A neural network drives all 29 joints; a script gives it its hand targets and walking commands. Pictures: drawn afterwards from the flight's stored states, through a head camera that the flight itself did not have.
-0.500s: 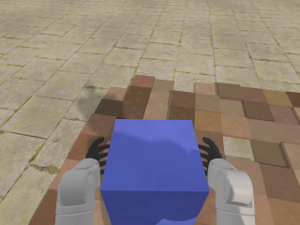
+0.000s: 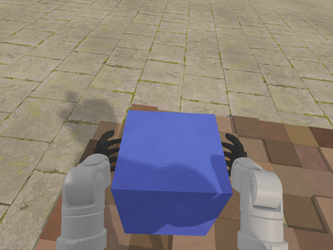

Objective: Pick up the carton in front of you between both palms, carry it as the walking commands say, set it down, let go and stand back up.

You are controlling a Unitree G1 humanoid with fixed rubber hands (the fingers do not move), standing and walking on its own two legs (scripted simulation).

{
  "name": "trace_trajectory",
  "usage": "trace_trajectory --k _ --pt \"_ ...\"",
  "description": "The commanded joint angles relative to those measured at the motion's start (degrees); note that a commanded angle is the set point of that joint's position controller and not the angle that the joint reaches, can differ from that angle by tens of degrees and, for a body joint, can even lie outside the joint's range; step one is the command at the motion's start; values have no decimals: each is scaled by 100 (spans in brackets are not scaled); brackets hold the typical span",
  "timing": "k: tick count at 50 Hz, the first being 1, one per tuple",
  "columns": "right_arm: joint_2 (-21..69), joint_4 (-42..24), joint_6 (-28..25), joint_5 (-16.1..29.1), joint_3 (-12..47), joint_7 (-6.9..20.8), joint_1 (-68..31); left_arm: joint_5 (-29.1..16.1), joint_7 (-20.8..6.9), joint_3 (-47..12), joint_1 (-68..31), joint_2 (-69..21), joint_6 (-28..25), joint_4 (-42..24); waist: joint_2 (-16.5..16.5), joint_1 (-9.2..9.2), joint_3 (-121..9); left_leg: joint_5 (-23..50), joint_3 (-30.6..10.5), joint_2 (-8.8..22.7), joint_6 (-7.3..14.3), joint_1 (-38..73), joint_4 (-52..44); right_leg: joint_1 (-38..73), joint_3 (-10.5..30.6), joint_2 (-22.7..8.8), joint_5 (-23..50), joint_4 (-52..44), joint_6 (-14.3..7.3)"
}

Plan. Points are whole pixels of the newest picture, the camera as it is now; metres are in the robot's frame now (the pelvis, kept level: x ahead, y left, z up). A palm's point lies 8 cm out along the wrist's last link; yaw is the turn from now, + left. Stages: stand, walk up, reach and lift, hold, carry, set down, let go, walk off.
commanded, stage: carry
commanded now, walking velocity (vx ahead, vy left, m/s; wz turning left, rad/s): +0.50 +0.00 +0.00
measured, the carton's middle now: (168, 175) +0.30 -0.01 +0.03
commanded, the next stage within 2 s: none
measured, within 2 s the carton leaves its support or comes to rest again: neither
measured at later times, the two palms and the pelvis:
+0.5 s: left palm (125, 70) +0.71 +0.14 +0.07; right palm (202, 71) +0.74 -0.16 +0.07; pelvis +0.35 -0.03 -0.01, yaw +2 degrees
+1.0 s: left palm (132, 31) +1.07 +0.15 +0.08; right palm (191, 33) +1.07 -0.15 +0.09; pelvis +0.70 +0.00 -0.03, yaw +2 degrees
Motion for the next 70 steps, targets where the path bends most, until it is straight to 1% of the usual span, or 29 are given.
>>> trace_trajectory --k 1,9,12,13,14,15,16,19,24,27,30,31,33,34,35,36,37,38,39,41,49,55,57,58,59,60,61,65,70 --pt "4589 -59 -79 2618 4130 1407 -4006 -2360 -1073 -4070 -3883 -4815 -243 70 727 -87 -1265 1442 -1185 1338 469 1634 -938 -871 -61 -54 457 -597 44" --pt "4829 1279 -136 2625 3520 1259 -5094 -2454 -984 -3459 -5052 -4968 -241 1173 948 -204 -963 3136 -534 991 272 1977 -478 130 -636 442 1717 -3190 -322" --pt "5091 1519 -217 2704 3448 1248 -5811 -2518 -996 -3200 -5560 -5072 -331 1522 1096 150 -1536 4453 -332 941 -57 2415 719 1507 -593 623 1865 -3523 -372" --pt "5204 1599 -238 2735 3451 1237 -6019 -2529 -1010 -3111 -5697 -5110 -370 1638 748 421 -1831 4350 -87 721 -224 2135 1882 2527 -761 733 1792 -3984 -329" --pt "5343 1598 -250 2765 3439 1213 -6323 -2530 -1034 -3081 -5910 -5112 -410 1660 -332 386 -2321 2607 -324 516 -299 749 3211 4273 -388 237 1948 -3500 -423" --pt "5493 1492 -240 2736 3364 1180 -6385 -2600 -1050 -3052 -5974 -5189 -493 1783 -1613 403 -3066 -137 -594 -131 -461 -1358 4736 5914 1996 -998 1326 -3393 -1359" --pt "5472 1460 -242 2746 3349 1139 -6591 -2693 -1077 -2953 -5875 -5421 -515 1782 -1661 464 -3030 -1770 -1129 -328 -362 -1926 5306 5628 2696 -1188 1024 -3848 -1391" --pt "5911 1399 -325 2807 3365 1009 -6727 -2967 -1119 -3016 -6686 -5762 -544 1234 -429 520 -2560 -1095 -1426 24 -184 -2683 5146 5089 1744 -995 2472 -3735 -1246" --pt "5904 1048 -356 2553 3365 806 -6364 -3084 -1122 -3285 -6646 -5939 -521 743 -672 536 -2670 -761 -1141 61 -379 -2883 3766 5011 971 -722 3224 -3622 -1295" --pt "5689 797 -339 2351 3416 749 -6162 -3029 -1130 -3435 -6441 -5768 -492 500 -642 655 -2556 289 -879 -74 -443 -3128 2672 5123 526 -331 3443 -3326 -1230" --pt "5365 729 -266 2216 3494 790 -5939 -2925 -1156 -3550 -6143 -5534 -471 550 -735 615 -2259 1471 -513 -334 -444 -2017 801 4490 15 52 3276 -3188 -1067" --pt "5277 772 -232 2208 3519 838 -5874 -2889 -1165 -3580 -6019 -5462 -463 664 -766 556 -2202 1990 -436 -368 -365 -1330 507 4084 -104 30 3157 -2983 -1003" --pt "5082 1048 -169 2160 3470 940 -5634 -2834 -1192 -3617 -5944 -5373 -416 913 -418 -230 -2498 2716 -83 -423 -279 870 175 2991 -601 178 3445 -1621 -709" --pt "4969 1162 -140 2160 3401 1007 -5539 -2781 -1201 -3602 -6011 -5261 -392 1026 96 -526 -2468 2528 -504 -40 -371 1860 241 1956 -434 363 2083 -621 -656" --pt "4829 1385 -107 2164 3313 1069 -5623 -2711 -1202 -3527 -6039 -5226 -329 1192 1163 -277 -2579 4983 -2263 1172 -155 3068 1070 507 61 758 -1331 264 -460" --pt "4781 1747 -90 2176 3277 1094 -5534 -2639 -1185 -3421 -5862 -5145 -238 1456 1820 -287 -3171 3407 -4053 1839 630 3634 734 -247 392 961 -1792 1249 -336" --pt "4974 1750 -92 2333 3290 1140 -5579 -2625 -1158 -3349 -5910 -5174 -229 1509 1564 -288 -3129 2050 -4519 1926 977 3507 226 -710 591 819 -1674 1650 -288" --pt "5251 1577 -109 2502 3357 1203 -5878 -2602 -1133 -3298 -6101 -5313 -252 1495 1043 -292 -2945 1706 -4158 1752 908 3229 130 -882 616 636 -1385 1679 -248" --pt "5471 1362 -148 2695 3416 1256 -6286 -2603 -1104 -3269 -6287 -5462 -285 1433 679 -270 -2723 2395 -3797 1650 805 2933 160 -963 576 503 -1118 1576 -175" --pt "5841 1026 -213 3030 3558 1308 -6902 -2585 -1015 -3254 -6489 -5687 -356 1282 562 -191 -2648 2623 -3157 1405 664 2536 116 -842 557 336 -744 1207 -90" --pt "5573 767 -192 3056 3464 1264 -6694 -2351 -689 -3317 -6199 -5483 -399 1029 849 -273 -2525 3734 -1984 1002 771 2883 350 -1573 69 339 -435 -3 -13" --pt "4873 825 96 2903 3304 1155 -6638 -2581 -716 -3303 -6574 -4960 -78 889 1058 -239 -1918 4531 -1051 523 557 2062 654 72 -505 701 1248 -2728 -213" --pt "4662 1015 226 2798 3190 1105 -6643 -2661 -783 -3145 -6558 -4781 83 1116 1115 299 -2250 5213 -846 552 281 1649 1784 1797 -673 927 1529 -3325 -259" --pt "4614 1121 287 2757 3128 1084 -6698 -2685 -835 -3031 -6656 -4721 145 1196 715 595 -2558 4505 -628 371 158 1069 2920 2964 -651 810 1754 -3687 -247" --pt "4531 1232 342 2688 3036 1058 -6896 -2749 -904 -2887 -6702 -4718 215 1330 96 640 -2799 1733 -883 128 107 -377 3964 4351 546 -113 2465 -3103 -263" --pt "4632 1418 435 2630 2930 1017 -6910 -2747 -931 -2790 -6903 -4501 267 1560 -1398 379 -3251 -1589 -1163 -696 -101 -2183 5499 5674 3208 -1650 3382 -3160 -1227" --pt "4492 1483 502 2588 2819 961 -7095 -2857 -967 -2714 -6883 -4663 292 1758 -1478 589 -3362 -1556 -1507 -642 -34 -2696 6356 5554 3844 -1556 2088 -3619 -1621" --pt "5150 1569 549 2586 2684 822 -7560 -3183 -1130 -2543 -7594 -5399 316 1525 -363 419 -2641 -969 -1493 -244 -137 -3315 6414 4611 2292 -908 2361 -3602 -1182" --pt "5779 2220 328 2325 2643 844 -6877 -2855 -1259 -2277 -7098 -5858 170 2086 -599 375 -2654 -994 -1301 -41 -166 -4199 6064 4914 1810 -870 2755 -3483 -1085"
